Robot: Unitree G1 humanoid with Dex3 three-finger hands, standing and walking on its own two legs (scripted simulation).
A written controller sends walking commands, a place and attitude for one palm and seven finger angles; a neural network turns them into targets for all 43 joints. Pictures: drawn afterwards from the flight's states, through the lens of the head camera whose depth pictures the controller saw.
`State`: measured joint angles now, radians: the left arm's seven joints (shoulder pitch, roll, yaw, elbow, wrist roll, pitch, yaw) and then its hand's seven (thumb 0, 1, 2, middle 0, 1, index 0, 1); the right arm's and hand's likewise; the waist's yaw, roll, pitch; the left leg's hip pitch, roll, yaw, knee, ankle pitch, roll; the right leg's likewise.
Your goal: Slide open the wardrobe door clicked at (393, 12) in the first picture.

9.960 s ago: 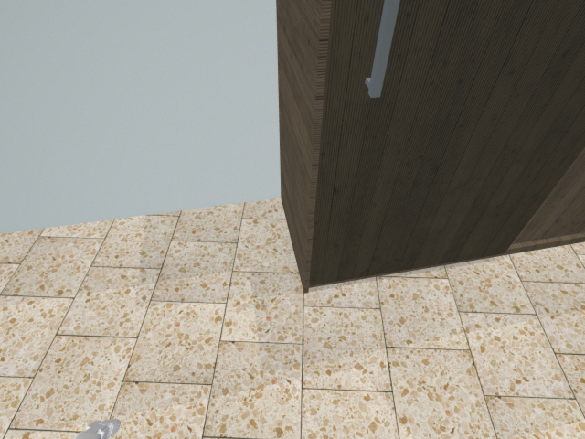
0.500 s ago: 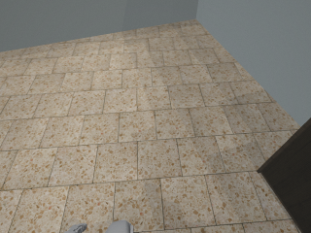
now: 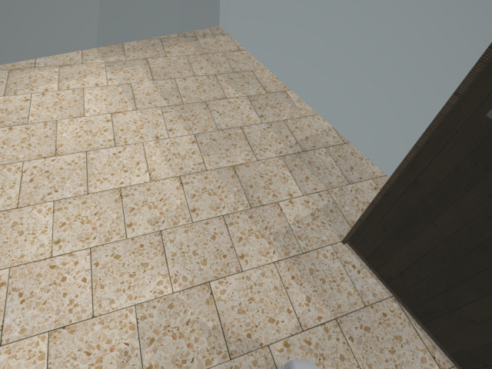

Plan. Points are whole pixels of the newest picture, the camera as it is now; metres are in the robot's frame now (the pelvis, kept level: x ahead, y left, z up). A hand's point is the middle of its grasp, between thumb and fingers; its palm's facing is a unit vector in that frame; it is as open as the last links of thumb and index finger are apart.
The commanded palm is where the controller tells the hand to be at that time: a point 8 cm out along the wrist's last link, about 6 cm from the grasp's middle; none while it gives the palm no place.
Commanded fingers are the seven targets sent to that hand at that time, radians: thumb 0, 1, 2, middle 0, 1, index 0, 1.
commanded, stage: turn to face it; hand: left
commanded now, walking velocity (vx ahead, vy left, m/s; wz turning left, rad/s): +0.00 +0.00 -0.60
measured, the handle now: out of the picture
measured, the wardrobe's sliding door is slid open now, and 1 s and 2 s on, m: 0.00 0.00 0.00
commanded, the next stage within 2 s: take the last steps up to it in 1.40 s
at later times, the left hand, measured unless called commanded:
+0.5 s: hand out of the picture +0.13 +0.10 -0.16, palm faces -0.26 -0.93 -0.25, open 7.4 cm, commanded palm none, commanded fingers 0.00 0.90 0.90 -0.20 -0.30 -0.20 -0.30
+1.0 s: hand (159, 357) +0.16 +0.16 -0.18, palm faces -0.48 -0.85 -0.20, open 7.4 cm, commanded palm none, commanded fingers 0.00 0.90 0.90 -0.20 -0.30 -0.20 -0.30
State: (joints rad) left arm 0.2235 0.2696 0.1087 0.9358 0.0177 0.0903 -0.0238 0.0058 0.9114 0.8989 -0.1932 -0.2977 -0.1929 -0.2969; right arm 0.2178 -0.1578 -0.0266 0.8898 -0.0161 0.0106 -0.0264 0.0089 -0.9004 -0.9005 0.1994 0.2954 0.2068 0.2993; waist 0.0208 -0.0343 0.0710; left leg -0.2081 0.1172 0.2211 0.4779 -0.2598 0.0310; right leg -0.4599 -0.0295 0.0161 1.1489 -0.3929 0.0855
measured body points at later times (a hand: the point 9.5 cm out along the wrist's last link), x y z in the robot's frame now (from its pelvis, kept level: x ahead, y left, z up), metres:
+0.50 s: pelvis -0.01 -0.06 +0.00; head +0.01 -0.09 +0.44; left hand +0.14 +0.15 -0.14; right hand -0.03 -0.33 -0.15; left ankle +0.03 +0.10 -0.67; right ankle -0.04 -0.15 -0.74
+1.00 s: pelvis +0.00 +0.00 +0.00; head +0.05 +0.02 +0.45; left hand +0.18 +0.21 -0.16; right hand -0.07 -0.24 -0.12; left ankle +0.05 +0.07 -0.74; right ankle -0.13 -0.12 -0.64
